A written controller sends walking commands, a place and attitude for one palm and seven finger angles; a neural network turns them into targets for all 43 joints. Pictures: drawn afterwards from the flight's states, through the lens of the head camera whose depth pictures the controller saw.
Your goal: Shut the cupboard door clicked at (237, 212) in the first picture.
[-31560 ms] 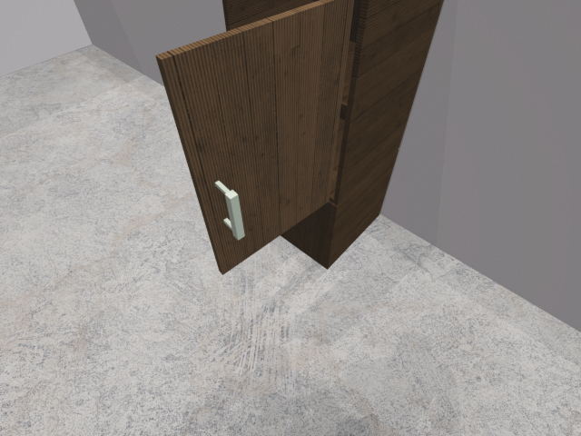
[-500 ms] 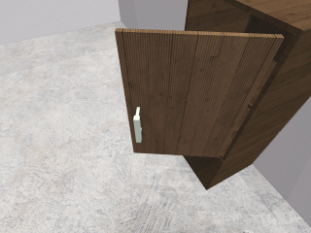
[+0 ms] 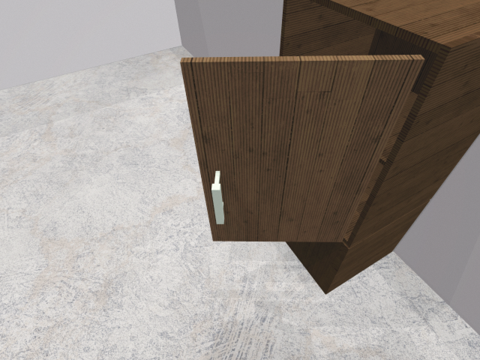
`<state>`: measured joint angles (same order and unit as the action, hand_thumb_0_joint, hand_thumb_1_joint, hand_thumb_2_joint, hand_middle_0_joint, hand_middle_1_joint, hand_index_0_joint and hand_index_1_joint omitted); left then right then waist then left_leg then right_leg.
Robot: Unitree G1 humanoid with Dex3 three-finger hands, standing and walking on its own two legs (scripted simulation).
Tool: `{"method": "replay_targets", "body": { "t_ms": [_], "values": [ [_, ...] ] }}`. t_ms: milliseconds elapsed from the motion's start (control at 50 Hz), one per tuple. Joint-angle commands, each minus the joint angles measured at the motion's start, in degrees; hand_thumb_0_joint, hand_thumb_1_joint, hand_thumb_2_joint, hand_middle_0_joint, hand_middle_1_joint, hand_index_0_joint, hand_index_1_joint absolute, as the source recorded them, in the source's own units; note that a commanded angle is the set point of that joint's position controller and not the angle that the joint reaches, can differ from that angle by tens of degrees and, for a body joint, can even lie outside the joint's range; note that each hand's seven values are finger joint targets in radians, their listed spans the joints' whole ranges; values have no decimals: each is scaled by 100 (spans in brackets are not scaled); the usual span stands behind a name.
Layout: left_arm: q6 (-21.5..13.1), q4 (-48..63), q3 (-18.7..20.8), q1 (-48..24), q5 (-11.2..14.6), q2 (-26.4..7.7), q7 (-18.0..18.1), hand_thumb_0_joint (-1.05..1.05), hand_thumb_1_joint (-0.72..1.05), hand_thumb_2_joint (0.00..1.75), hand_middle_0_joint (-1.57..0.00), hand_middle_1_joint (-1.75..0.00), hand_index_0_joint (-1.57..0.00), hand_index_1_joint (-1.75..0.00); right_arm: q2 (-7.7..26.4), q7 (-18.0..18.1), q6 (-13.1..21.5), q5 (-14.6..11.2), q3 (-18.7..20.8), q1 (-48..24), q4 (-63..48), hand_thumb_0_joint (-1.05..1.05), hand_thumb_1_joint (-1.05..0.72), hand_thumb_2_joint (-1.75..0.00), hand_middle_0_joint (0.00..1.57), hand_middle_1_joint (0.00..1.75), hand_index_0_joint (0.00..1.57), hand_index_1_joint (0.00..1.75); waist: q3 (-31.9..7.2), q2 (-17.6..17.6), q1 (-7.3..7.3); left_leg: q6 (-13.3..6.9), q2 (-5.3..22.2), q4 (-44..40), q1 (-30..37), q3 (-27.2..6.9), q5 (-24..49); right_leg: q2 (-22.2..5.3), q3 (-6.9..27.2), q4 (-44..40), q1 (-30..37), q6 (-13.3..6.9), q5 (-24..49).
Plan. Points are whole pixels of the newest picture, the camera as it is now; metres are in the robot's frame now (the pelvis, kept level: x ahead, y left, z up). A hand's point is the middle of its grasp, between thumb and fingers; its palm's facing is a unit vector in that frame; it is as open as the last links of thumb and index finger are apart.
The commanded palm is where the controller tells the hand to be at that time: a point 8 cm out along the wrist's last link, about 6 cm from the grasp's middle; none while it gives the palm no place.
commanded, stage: look again from close up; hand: left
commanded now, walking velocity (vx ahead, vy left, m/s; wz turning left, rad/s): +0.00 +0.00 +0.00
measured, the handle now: (219, 198) +0.50 +0.09 -0.09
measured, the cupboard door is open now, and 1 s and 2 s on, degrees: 59 59 59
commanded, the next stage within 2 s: shuffle to correct the standing spot in 0.48 s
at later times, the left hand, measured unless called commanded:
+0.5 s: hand out of the picture +0.07 +0.16 -0.17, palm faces +0.01 -0.97 -0.23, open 7.3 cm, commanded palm none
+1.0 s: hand out of the picture +0.07 +0.12 -0.18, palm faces +0.06 -0.98 -0.21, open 7.3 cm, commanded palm none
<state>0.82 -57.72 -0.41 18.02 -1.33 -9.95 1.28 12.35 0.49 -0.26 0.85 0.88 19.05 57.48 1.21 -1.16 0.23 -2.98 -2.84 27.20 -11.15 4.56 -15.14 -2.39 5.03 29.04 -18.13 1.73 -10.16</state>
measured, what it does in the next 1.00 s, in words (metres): shifts its weight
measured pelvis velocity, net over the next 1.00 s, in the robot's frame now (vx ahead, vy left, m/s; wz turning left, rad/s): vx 0.05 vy -0.07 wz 0.04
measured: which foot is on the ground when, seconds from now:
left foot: down 0.00-0.92, up 0.94-1.00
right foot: down 0.00-1.00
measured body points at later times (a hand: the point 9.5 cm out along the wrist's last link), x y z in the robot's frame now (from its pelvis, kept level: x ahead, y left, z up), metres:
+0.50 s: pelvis +0.03 -0.02 +0.00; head +0.05 -0.03 +0.45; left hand +0.07 +0.21 -0.15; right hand +0.05 -0.25 -0.16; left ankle +0.00 +0.09 -0.74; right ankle +0.06 -0.15 -0.74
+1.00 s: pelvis +0.05 -0.07 -0.01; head +0.09 -0.06 +0.44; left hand +0.06 +0.17 -0.16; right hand +0.07 -0.31 -0.16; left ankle -0.01 +0.07 -0.71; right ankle +0.06 -0.15 -0.74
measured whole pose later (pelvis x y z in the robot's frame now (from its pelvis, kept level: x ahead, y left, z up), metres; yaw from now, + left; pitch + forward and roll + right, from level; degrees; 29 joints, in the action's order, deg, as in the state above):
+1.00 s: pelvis +0.05 -0.07 -0.01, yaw +2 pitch +0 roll +0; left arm 1.5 -56.8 2.7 16.3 -1.9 -9.8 0.6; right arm 10.1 3.1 -1.2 1.0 2.4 15.1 60.7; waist 3.5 0.0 0.6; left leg 0.4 2.9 45.6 -16.3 1.1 -29.7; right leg 3.4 -0.6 33.4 -16.8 -4.0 -17.1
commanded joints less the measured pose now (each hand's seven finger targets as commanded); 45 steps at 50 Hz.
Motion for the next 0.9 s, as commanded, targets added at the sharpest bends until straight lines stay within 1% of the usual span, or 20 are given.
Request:
{"method": "replay_targets", "body": {
  "t_ms": [0,100,120,140,200,220,360,420,460,520,560,640,680,740,760,800,820,840,860,880],
  "values": [
    [-169,168,125,46,41,-682,42,0,90,90,-20,-30,-20,-30,499,55,211,-5,55,-43,-253,0,-90,-90,20,30,20,30,224,45,-40,15,796,-1153,-587,-987,-662,-153,264,-435,365,-391,-345],
    [-179,28,109,-38,57,-643,56,0,90,90,-20,-30,-20,-30,420,82,232,-15,24,64,-28,0,-90,-90,20,30,20,30,190,9,-26,56,809,-1048,-426,-868,-139,-198,222,-430,512,-381,31],
    [-192,2,112,-39,56,-648,61,0,90,90,-20,-30,-20,-30,400,88,236,-20,21,79,3,0,-90,-90,20,30,20,30,156,81,-36,51,803,-980,-391,-842,28,-216,213,-435,577,-387,167],
    [-193,-15,109,-54,62,-636,63,0,90,90,-20,-30,-20,-30,391,94,234,-22,17,79,35,0,-90,-90,20,30,20,30,170,30,-26,69,789,-935,-362,-796,93,-230,243,-450,571,-387,224],
    [-203,-67,103,-88,72,-627,63,0,90,90,-20,-30,-20,-30,345,102,231,-23,14,114,120,0,-90,-90,20,30,20,30,135,97,-3,91,772,-848,-230,-735,229,-254,267,-479,556,-392,339],
    [-215,-68,111,-100,64,-633,69,0,90,90,-20,-30,-20,-30,319,103,226,-23,19,124,145,0,-90,-90,20,30,20,30,122,189,4,94,778,-794,-201,-711,308,-260,267,-483,593,-405,461],
    [-236,-78,128,-182,71,-644,79,0,90,90,-20,-30,-20,-30,281,118,225,-24,33,57,230,0,-90,-90,20,30,20,30,29,248,37,138,775,-680,-7,-624,551,-286,330,-481,637,-420,828],
    [-234,-78,130,-215,64,-636,80,0,90,90,-20,-30,-20,-30,276,126,226,-23,39,16,250,0,-90,-90,20,30,20,30,68,253,35,135,796,-677,35,-631,688,-269,304,-482,654,-420,957],
    [-233,-72,141,-252,69,-658,77,0,90,90,-20,-30,-20,-30,303,129,228,-18,35,-18,264,0,-90,-90,20,30,20,30,53,143,35,152,799,-695,52,-625,701,-269,301,-480,670,-415,938],
    [-237,-76,147,-256,64,-677,72,0,90,90,-20,-30,-20,-30,320,133,228,-15,35,-85,279,0,-90,-90,20,30,20,30,83,166,15,151,809,-688,73,-618,732,-273,275,-512,697,-421,973],
    [-247,-82,156,-265,72,-710,69,0,90,90,-20,-30,-20,-30,352,133,234,-15,39,-95,281,0,-90,-90,20,30,20,30,-32,190,22,162,797,-671,138,-605,763,-303,296,-523,767,-428,1061],
    [-164,-108,188,-184,55,-606,36,0,90,90,-20,-30,-20,-30,340,154,198,20,61,-104,286,0,-90,-90,20,30,20,30,110,189,36,117,929,-665,95,-683,445,-146,118,-374,588,-391,559],
    [-110,-45,229,-148,36,-582,4,0,90,90,-20,-30,-20,-30,437,175,185,44,107,-123,255,0,-90,-90,20,30,20,30,147,-18,31,39,1095,-752,90,-829,397,-48,-23,-149,435,-384,392],
    [-42,99,285,-105,-9,-547,-55,0,90,90,-20,-30,-20,-30,605,233,136,68,200,-143,182,0,-90,-90,20,30,20,30,365,-291,25,-123,1383,-789,88,-1034,608,109,-231,245,49,-362,172],
    [-23,151,313,-83,-16,-537,-76,0,90,90,-20,-30,-20,-30,644,254,120,78,233,-146,149,0,-90,-90,20,30,20,30,348,-407,23,-180,1463,-749,114,-1097,711,146,-274,365,-50,-360,82],
    [0,227,358,-16,-31,-537,-108,0,90,90,-20,-30,-20,-30,711,288,97,86,283,-152,81,0,-90,-90,20,30,20,30,319,-478,12,-271,1585,-602,135,-1155,897,175,-302,511,-166,-374,-15],
    [-2,248,379,49,-40,-539,-121,0,90,90,-20,-30,-20,-30,697,298,84,93,305,-159,60,0,-90,-90,20,30,20,30,294,-344,-15,-259,1565,-436,74,-1099,989,156,-281,409,-58,-402,125],
    [-1,248,403,147,-41,-555,-128,0,90,90,-20,-30,-20,-30,691,308,80,92,311,-187,27,0,-90,-90,20,30,20,30,233,-187,-39,-190,1454,-234,-89,-972,867,90,-143,299,103,-441,391],
    [-12,247,432,282,-41,-615,-125,0,90,90,-20,-30,-20,-30,629,313,77,87,312,-201,-8,0,-90,-90,20,30,20,30,87,107,-67,-67,1241,98,-282,-746,619,-64,120,129,370,-516,793],
    [-21,223,450,387,-43,-728,-109,0,90,90,-20,-30,-20,-30,495,315,74,67,295,-173,-37,0,-90,-90,20,30,20,30,-73,656,-72,82,897,606,-546,-366,170,-374,549,-155,685,-651,1185]
  ]
}}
